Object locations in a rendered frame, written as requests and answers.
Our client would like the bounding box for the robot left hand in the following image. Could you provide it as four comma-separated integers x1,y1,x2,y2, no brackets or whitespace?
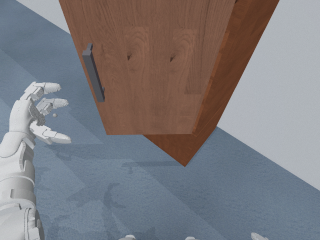
9,81,72,145

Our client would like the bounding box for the cupboard door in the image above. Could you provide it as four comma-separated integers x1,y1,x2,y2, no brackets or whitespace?
58,0,236,135

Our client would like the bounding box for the robot left forearm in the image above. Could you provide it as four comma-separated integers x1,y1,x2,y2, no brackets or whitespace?
0,131,36,216

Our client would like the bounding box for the handle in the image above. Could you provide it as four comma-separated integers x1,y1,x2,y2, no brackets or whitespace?
82,43,105,103

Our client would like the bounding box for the left robot shin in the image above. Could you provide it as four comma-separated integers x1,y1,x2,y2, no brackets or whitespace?
126,235,136,239

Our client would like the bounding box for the robot left upper arm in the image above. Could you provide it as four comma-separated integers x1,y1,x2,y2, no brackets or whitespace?
0,208,45,240

